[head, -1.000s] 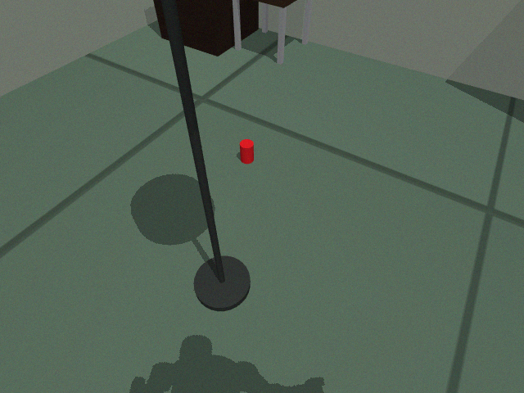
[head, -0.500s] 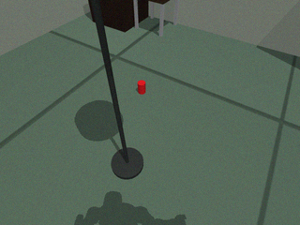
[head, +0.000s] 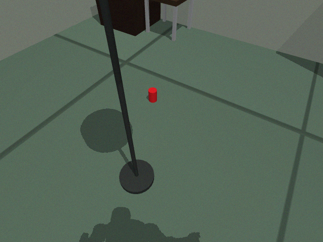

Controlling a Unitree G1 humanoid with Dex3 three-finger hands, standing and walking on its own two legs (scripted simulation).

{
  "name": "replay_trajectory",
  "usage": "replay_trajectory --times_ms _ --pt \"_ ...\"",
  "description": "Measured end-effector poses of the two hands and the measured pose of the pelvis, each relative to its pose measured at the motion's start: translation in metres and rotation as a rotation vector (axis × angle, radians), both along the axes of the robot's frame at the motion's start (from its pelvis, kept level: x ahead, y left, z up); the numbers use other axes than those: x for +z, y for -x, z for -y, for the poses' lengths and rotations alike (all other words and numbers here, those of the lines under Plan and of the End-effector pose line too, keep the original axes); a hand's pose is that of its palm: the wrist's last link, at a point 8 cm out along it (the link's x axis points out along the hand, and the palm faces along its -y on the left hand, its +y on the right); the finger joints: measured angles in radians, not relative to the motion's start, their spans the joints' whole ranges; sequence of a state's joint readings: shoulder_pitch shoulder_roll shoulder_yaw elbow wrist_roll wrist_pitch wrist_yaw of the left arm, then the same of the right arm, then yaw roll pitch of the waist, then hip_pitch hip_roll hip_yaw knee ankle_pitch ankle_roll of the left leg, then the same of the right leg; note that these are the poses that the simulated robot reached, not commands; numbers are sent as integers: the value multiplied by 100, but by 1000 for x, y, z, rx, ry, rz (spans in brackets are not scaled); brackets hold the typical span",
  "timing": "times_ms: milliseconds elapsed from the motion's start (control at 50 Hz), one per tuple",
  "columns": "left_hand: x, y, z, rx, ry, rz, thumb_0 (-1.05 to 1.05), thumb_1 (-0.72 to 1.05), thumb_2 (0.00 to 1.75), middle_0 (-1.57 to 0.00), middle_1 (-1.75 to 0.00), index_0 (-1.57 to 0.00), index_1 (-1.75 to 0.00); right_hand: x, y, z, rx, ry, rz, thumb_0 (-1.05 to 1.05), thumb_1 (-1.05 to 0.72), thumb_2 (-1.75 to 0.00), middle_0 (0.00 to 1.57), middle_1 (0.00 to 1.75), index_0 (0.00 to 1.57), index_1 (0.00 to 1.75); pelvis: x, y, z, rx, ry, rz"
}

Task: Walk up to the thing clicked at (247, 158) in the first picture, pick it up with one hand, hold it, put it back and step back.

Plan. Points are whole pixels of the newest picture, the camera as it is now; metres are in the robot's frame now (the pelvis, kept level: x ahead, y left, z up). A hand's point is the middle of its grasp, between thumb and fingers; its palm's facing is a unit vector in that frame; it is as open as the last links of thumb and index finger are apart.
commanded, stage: stand
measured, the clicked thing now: (152, 95) +1.39 +0.07 -0.73
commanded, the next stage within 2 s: walk up in 0.12 s
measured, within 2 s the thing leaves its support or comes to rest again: neither
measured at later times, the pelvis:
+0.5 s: pelvis -0.02 +0.09 -0.01, yaw -24 degrees
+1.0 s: pelvis -0.01 +0.08 -0.03, yaw -46 degrees
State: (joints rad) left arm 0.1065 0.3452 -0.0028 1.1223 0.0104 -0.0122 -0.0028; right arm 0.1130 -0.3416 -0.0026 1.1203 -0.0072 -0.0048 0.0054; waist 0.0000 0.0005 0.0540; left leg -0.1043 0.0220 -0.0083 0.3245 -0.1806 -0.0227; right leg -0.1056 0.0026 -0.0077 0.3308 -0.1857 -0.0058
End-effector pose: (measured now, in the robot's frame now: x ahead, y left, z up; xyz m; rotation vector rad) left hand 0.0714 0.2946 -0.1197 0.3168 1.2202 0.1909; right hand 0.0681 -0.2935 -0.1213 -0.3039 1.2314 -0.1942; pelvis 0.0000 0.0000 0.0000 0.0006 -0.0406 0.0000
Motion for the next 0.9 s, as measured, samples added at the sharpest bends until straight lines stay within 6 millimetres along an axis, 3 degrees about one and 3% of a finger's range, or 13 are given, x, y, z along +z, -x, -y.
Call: replay_trajectory --times_ms 160,240,300,360,440,520,600,680,740,900 --pt "-1 3 -2 -26 -4 -18 1 90 90 -21 -30 -20 -30 -1 1 3 -23 -6 7 0 -91 -90 20 30 20 30 -3 3 -3 -39 2 -11" --pt "-1 4 -12 -138 -30 -78 0 90 90 -21 -30 -20 -30 2 -4 11 -108 18 108 0 -91 -90 20 30 20 30 -7 11 -19 -164 7 -23" --pt "-1 -4 -28 -213 -54 -105 1 90 90 -21 -30 -20 -30 10 4 8 -164 43 155 0 -91 -90 20 30 20 30 -9 16 -35 -238 5 -36" --pt "-7 -27 -46 -278 -66 -84 1 90 90 -21 -30 -20 -30 17 24 0 -211 80 160 0 -91 -90 20 30 20 30 -13 18 -53 -295 11 -48" --pt "-17 -75 -63 -369 -64 -11 1 90 90 -21 -30 -20 -30 21 66 -24 -291 131 138 0 -91 -90 20 30 20 30 -20 19 -79 -360 -2 -29" --pt "-3 -121 -58 -480 -43 58 1 90 90 -21 -30 -20 -30 32 116 -56 -410 128 94 0 -91 -90 20 30 20 30 -9 15 -96 -432 42 -21" --pt "9 -158 -53 -579 -18 89 1 91 90 -21 -30 -20 -30 40 154 -82 -511 127 83 0 -91 -90 20 30 20 30 -2 9 -106 -500 49 -30" --pt "13 -184 -41 -679 -17 84 1 91 90 -20 -30 -20 -30 38 186 -103 -594 121 84 1 -91 -90 20 30 20 30 -3 4 -112 -578 31 -27" --pt "15 -200 -21 -756 -18 78 1 91 90 -20 -30 -20 -30 33 212 -117 -649 114 74 0 -90 -90 20 30 20 30 -5 1 -114 -632 20 -28" --pt "20 -237 71 -954 18 144 1 91 90 -20 -30 -20 -30 12 283 -149 -839 72 21 0 -90 -90 20 30 20 30 -15 1 -100 -759 -9 -27"
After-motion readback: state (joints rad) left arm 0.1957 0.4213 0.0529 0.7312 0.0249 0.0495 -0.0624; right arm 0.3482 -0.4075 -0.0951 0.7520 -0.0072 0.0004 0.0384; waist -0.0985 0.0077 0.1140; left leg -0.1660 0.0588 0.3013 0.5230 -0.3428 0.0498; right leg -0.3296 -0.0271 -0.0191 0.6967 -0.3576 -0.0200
